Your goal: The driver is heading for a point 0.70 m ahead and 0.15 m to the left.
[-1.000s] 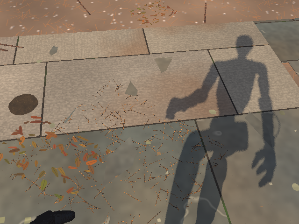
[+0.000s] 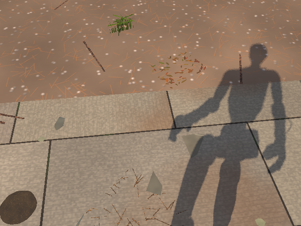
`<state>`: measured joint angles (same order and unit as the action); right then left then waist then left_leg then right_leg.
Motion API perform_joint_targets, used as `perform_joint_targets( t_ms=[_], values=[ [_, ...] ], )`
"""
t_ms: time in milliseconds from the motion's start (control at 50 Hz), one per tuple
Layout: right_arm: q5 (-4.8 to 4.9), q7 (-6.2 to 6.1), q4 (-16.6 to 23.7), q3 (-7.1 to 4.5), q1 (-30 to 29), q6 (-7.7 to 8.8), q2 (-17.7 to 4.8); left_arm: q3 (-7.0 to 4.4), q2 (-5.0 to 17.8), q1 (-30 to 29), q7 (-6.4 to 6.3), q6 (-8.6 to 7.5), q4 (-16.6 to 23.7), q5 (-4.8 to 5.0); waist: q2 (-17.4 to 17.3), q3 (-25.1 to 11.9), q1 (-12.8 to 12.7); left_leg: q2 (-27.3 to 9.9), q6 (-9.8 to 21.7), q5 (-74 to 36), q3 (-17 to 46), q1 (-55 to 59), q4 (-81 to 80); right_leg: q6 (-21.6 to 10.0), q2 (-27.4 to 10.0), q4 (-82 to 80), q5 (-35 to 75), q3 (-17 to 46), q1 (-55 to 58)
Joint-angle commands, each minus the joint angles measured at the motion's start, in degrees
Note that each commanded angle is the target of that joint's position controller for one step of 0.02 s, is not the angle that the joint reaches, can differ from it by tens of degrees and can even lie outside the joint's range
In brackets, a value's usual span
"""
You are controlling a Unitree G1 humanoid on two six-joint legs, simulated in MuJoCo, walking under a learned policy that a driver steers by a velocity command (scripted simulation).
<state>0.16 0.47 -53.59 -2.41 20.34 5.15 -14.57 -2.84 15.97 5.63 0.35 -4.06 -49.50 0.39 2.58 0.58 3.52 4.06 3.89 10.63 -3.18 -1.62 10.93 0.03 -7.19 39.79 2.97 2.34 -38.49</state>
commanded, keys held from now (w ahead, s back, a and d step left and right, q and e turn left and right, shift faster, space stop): w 0.20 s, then w+q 0.66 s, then no key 0.14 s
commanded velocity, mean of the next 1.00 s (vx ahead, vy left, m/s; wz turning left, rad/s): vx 0.48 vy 0.00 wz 0.32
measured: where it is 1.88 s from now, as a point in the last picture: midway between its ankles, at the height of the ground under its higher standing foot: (122, 181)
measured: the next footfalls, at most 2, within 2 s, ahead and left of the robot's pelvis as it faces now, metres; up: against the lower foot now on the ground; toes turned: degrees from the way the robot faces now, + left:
right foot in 0.18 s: +0.30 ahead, -0.15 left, +0.00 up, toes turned -2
left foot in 0.74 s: +0.56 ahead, +0.12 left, +0.00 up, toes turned +18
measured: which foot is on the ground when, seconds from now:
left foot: down 0.00-0.20, up 0.22-0.72, down 0.74-1.00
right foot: up 0.00-0.16, down 0.18-0.76, up 0.78-1.00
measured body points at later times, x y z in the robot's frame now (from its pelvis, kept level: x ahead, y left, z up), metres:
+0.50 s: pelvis +0.29 -0.06 +0.00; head +0.30 -0.06 +0.45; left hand +0.29 +0.21 -0.14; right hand +0.43 -0.32 -0.12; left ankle +0.40 +0.13 -0.68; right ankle +0.26 -0.15 -0.75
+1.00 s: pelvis +0.55 +0.05 +0.00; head +0.58 +0.08 +0.45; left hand +0.61 +0.36 -0.11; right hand +0.72 -0.18 -0.11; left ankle +0.53 +0.11 -0.75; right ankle +0.71 -0.10 -0.67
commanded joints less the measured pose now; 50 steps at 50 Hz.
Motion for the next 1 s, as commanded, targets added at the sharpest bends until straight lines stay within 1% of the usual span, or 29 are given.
perform_joint_targets(
  t_ms=[20, 60, 120, 160, 180, 200, 220, 240, 260, 280, 300, 340, 400, 460, 520, 620, 680, 700, 720, 740, 760, 780, 800, 820, 840, 860, 880, 940, 1000],
  values=[
    [0.50, -0.61, 1.4, -2.06, 1.6, 0.28, -9.7, 0.06, 2.1, -6.8, 0.69, -0.98, 4.7, 0.33, -5.5, 3.7, 0.6, -15.3, 7.4, -11.6, 6.6, -1.9, -4.7, -0.2, 1.8, -6.4, 4.0, -1.9, 1.5],
    [0.62, -0.74, 0.3, -2.20, 3.3, -0.41, -9.7, 0.17, 2.4, -9.6, 1.38, -1.32, 6.0, 0.55, -5.5, 4.5, 1.1, -17.1, 7.4, -13.3, 7.0, 2.7, -2.9, -1.0, 2.2, -8.8, 1.8, -1.6, -0.2],
    [0.84, -1.16, -0.4, -2.69, 3.1, -1.34, -10.5, -0.15, 3.8, -9.8, 2.32, -1.87, 6.9, 0.66, -6.3, 3.6, -0.5, -19.5, 6.3, -19.8, 7.7, 7.9, 1.3, -3.1, 3.1, -11.2, -4.2, -1.7, 1.4],
    [0.80, -1.31, 0.1, -2.91, 1.1, -1.92, -11.3, -1.37, 6.1, -2.9, 2.27, -2.03, 5.2, 0.57, -7.7, -0.9, -4.9, -18.2, 4.8, -36.0, 6.2, 7.9, 9.5, -5.1, 6.3, -12.4, -6.9, -4.6, 12.9],
    [0.50, -1.36, 0.4, -2.40, 0.7, -2.23, -10.1, -2.82, 8.7, 6.4, 1.86, -1.98, 2.2, 0.44, -6.8, -6.7, -9.0, -15.1, 3.2, -39.3, 4.0, 4.1, 20.1, -6.8, 7.1, -12.6, -5.3, -5.2, 26.1],
    [-0.56, -1.48, 1.9, -1.39, 1.5, -2.15, -8.2, -4.00, 12.8, 17.0, 1.24, -1.77, 0.0, -0.24, -0.8, -15.3, -12.1, -11.4, 1.3, -23.5, 1.7, -8.4, 37.8, -10.6, -3.2, -10.5, -4.0, 6.6, 44.3],
    [-0.28, -0.63, 1.7, 0.81, 9.2, -0.85, -0.1, -4.57, 15.6, 19.6, 1.40, -1.36, -1.2, -0.10, 14.2, -21.8, -7.9, -0.3, -2.3, 18.3, 3.2, -32.1, 57.1, -19.5, -15.6, -16.7, -16.3, 33.6, 62.8],
    [1.34, -0.47, 1.1, -0.53, 5.1, 0.39, -6.4, -2.99, 9.8, 18.6, 1.31, -1.46, -0.6, 0.33, 7.7, -19.3, -10.7, -2.5, -1.3, 23.2, 11.7, -38.3, 63.6, -17.3, -14.9, -21.2, -22.9, 36.3, 60.5],
    [2.97, -0.36, 3.0, -1.53, -0.2, 1.14, -9.4, -2.33, 7.9, 14.0, 0.99, -1.71, 0.2, 0.16, 5.5, -10.9, -9.9, -5.2, -0.3, 18.2, 11.2, -41.5, 64.2, -14.6, -13.5, -22.7, -20.7, 27.4, 52.8],
    [2.92, -0.76, 3.5, -1.56, -2.7, 1.23, -9.2, -1.92, 6.6, 9.5, 0.91, -1.96, 0.9, -0.15, 1.2, -6.7, -7.9, -8.4, -0.4, 12.6, 9.6, -39.3, 61.6, -13.2, -11.7, -24.6, -15.6, 20.7, 44.5],
    [2.06, -1.11, 3.5, -1.95, -3.9, 0.83, -8.6, -1.51, 4.8, 6.7, 1.01, -2.27, 1.1, -0.50, 0.3, -3.4, -6.4, -10.1, -0.8, 9.1, 9.4, -37.2, 58.5, -12.3, -9.8, -26.8, -11.9, 15.7, 38.2],
    [1.85, -1.12, 2.8, -2.08, -1.1, -0.84, -6.2, -1.15, 3.2, 4.8, 1.15, -2.85, 0.5, -1.22, 2.5, -2.1, -3.7, -12.0, -1.2, 5.7, 9.9, -31.4, 55.6, -11.3, -7.4, -30.3, -8.6, 9.0, 31.7],
    [1.69, -1.20, 4.0, -2.04, -2.7, -2.43, -4.4, -1.75, 5.0, 5.5, 0.64, -3.37, -0.9, -1.32, 1.1, 0.7, -2.8, -12.5, -2.3, 1.2, 10.2, -34.4, 52.2, -11.7, -7.3, -33.1, -3.0, 2.3, 29.1],
    [1.24, -0.84, 5.7, -2.19, -6.4, -2.33, -4.2, -2.07, 6.1, 6.5, -0.30, -3.09, -1.7, -1.47, 0.2, 1.8, -3.5, -12.0, -3.1, -7.7, 10.2, -37.9, 43.8, -10.9, -6.3, -33.9, 0.7, -3.4, 31.0],
    [0.95, 0.22, 7.7, -1.63, -12.0, -1.91, -3.1, -2.12, 6.9, 7.2, -0.95, -2.66, -1.8, -1.13, -0.3, 3.0, -5.3, -11.2, -3.0, -15.0, 6.0, -36.0, 33.7, -9.4, -5.0, -34.4, 1.9, -8.8, 31.8],
    [1.04, 2.07, 12.7, -0.96, -20.2, -1.96, -2.4, -2.75, 8.6, 12.6, -1.40, -0.57, -3.7, -0.04, -1.2, 5.2, -8.1, -10.0, -1.2, -11.5, 2.1, -40.1, 25.9, -8.8, -8.7, -30.4, 8.2, -11.8, 43.1],
    [1.18, 3.07, 14.5, -1.95, -18.5, -2.28, -4.4, -3.41, 10.5, 10.9, -1.85, 0.86, -2.9, 0.43, 1.4, 2.4, -5.1, -6.2, 1.6, -3.4, -2.0, -34.1, 25.0, -7.1, -9.7, -22.0, 29.4, -14.1, 46.8],
    [1.23, 3.14, 14.2, -2.77, -14.9, -2.50, -5.9, -3.66, 11.3, 10.1, -2.13, 1.34, -2.5, 0.50, 2.6, -0.2, -2.7, -4.0, 2.8, -0.6, -3.5, -28.8, 25.5, -6.4, -9.5, -15.9, 37.8, -14.7, 46.8],
    [1.42, 2.96, 12.7, -4.13, -7.9, -2.61, -8.2, -3.72, 11.6, 9.0, -2.34, 1.82, -2.0, 0.58, 2.4, -3.9, 1.4, -1.6, 4.5, -0.9, -4.2, -19.4, 23.5, -5.3, -8.3, -6.1, 40.8, -15.6, 44.4],
    [1.46, 2.02, 10.4, -6.19, 1.6, -2.86, -11.9, -3.41, 11.1, 8.6, -2.50, 1.74, -1.3, 0.49, -0.3, -8.7, 6.1, -1.5, 7.0, -3.5, -0.5, -3.5, 19.7, -3.0, -5.8, 8.3, 31.8, -16.1, 35.1],
    [1.53, 0.84, 9.6, -7.70, 4.8, -3.16, -18.5, -1.23, 3.7, 13.3, -1.72, 0.57, 1.2, -1.65, -14.6, -13.7, 2.2, -15.9, 14.9, -2.0, 25.0, 17.2, 18.8, 0.4, 2.3, 29.3, -12.5, -15.0, 11.1],
    [1.03, 1.18, 11.6, -6.80, 4.6, -2.30, -17.6, -0.28, 3.0, 12.3, -0.66, -2.18, 2.8, -0.48, -14.5, -22.1, 1.4, -24.3, 22.8, 6.5, 51.9, 26.2, 8.0, 0.9, 10.5, 40.6, -38.2, -1.4, -2.1],
    [0.42, 1.41, 11.5, -5.52, 3.7, -1.66, -13.2, -1.51, 7.5, 4.7, 0.14, -3.98, 4.4, 1.93, -8.7, -16.5, 3.9, -22.5, 18.7, 5.0, 45.2, 23.3, 5.5, -0.8, 6.9, 41.6, -33.8, 3.3, -8.1],
    [0.58, 1.36, 11.8, -5.00, 0.4, -1.14, -11.2, -1.38, 7.3, 2.7, 0.25, -4.85, 5.2, 2.34, -6.1, -10.0, 2.1, -20.3, 16.3, 0.9, 36.6, 15.3, 5.5, -2.0, 4.2, 37.2, -28.3, 2.7, -8.4],
    [0.75, 1.33, 12.7, -4.45, -3.8, -0.96, -9.4, -1.58, 7.0, 3.1, -0.21, -4.91, 4.3, 1.13, -2.2, -6.0, -0.8, -17.6, 14.3, -4.9, 30.0, 6.4, 5.2, -1.7, 1.9, 31.9, -24.7, 2.5, -4.7],
    [0.42, 1.14, 13.7, -3.85, -6.7, -0.91, -7.8, -2.16, 7.7, 4.0, -0.49, -4.27, 3.8, 0.11, -2.7, -4.2, -2.8, -15.6, 13.3, -9.9, 25.7, -0.1, 4.1, -1.1, 0.4, 27.8, -22.4, 2.5, -0.4],
    [-0.18, 0.89, 14.6, -3.49, -8.5, -0.95, -7.2, -2.40, 7.8, 5.3, -0.48, -3.28, 3.5, -0.07, -3.7, -3.2, -4.3, -14.8, 12.8, -16.8, 23.1, -4.4, 3.3, -0.3, -0.1, 26.4, -21.3, 2.1, 3.0],
    [-0.36, -0.12, 14.2, -3.84, -7.7, -0.80, -9.2, -2.11, 5.4, 6.1, -0.98, -1.36, 3.7, -1.15, -4.1, -2.7, -5.5, -12.6, 12.2, -38.4, 14.6, -10.9, 4.1, 2.8, 1.2, 19.5, -17.4, -0.6, 6.4],
    [0.07, -1.15, 13.2, -3.74, -6.2, -1.65, -9.3, -1.25, 3.4, 1.7, -0.97, -1.03, 5.1, -1.14, -6.3, -3.2, -3.8, -9.0, 8.8, -40.2, 8.9, -12.1, 5.5, 3.3, 3.2, 6.0, -6.4, -2.1, 8.7]
  ],
)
